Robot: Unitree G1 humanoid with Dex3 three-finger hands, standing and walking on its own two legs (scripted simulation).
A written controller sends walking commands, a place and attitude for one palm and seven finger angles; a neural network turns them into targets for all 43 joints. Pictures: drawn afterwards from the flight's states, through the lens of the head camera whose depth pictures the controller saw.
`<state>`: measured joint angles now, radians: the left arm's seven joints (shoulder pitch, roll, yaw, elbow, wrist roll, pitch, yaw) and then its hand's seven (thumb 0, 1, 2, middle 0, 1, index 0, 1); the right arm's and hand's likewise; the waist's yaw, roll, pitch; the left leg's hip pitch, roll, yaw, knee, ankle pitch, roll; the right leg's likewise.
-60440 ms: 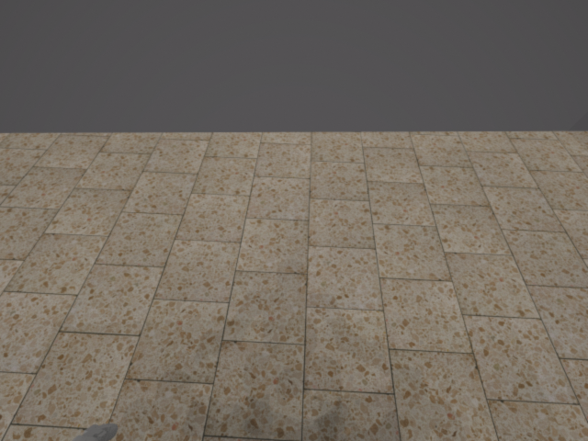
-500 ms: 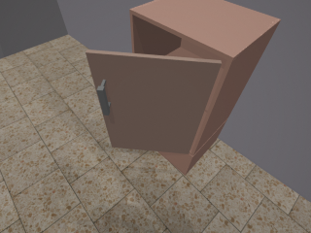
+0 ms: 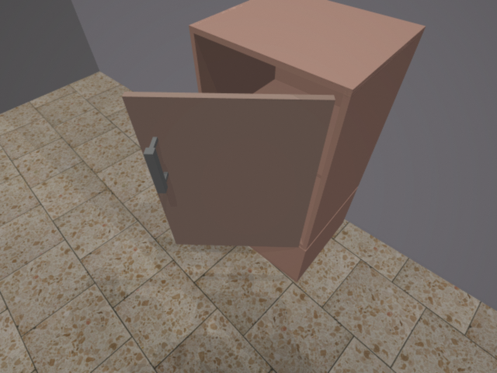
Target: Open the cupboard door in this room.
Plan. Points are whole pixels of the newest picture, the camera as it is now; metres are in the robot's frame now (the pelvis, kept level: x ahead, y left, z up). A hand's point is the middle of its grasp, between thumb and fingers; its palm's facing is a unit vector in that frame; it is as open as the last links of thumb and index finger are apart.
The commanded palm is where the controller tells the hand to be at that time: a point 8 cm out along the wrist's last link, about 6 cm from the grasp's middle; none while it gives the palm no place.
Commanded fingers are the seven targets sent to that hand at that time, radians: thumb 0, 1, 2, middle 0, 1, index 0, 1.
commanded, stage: come to a stop and stand still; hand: left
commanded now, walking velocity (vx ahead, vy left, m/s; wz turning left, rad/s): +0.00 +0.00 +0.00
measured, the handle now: (158, 165) +0.56 +0.24 -0.04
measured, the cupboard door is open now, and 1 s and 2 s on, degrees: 39 39 39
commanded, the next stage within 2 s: look again from close up in 0.42 s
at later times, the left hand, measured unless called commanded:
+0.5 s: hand out of the picture -0.03 +0.15 -0.17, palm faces +0.01 -0.98 -0.19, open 7.4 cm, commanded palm none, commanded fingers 0.00 0.90 0.90 -0.20 -0.30 -0.20 -0.30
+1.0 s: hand out of the picture +0.01 +0.15 -0.17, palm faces +0.01 -0.98 -0.21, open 7.3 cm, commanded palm none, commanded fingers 0.00 0.90 0.90 -0.20 -0.30 -0.20 -0.30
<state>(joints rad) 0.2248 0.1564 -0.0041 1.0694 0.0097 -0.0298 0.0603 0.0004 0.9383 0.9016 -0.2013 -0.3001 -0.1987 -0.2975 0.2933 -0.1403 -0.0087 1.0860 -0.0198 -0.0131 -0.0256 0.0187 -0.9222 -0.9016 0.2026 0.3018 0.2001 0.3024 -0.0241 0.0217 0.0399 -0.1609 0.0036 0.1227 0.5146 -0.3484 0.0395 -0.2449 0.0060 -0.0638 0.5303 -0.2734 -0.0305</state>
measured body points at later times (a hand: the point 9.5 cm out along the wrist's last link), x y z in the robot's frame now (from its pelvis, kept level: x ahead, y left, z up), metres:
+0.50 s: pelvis -0.01 -0.01 +0.01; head +0.00 -0.02 +0.46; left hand -0.02 +0.20 -0.15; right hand -0.03 -0.22 -0.16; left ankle -0.04 +0.08 -0.73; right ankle +0.01 -0.10 -0.73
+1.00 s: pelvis +0.01 -0.02 +0.01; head +0.02 -0.02 +0.46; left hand +0.01 +0.21 -0.15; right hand +0.00 -0.23 -0.16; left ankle -0.04 +0.08 -0.73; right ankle +0.01 -0.10 -0.73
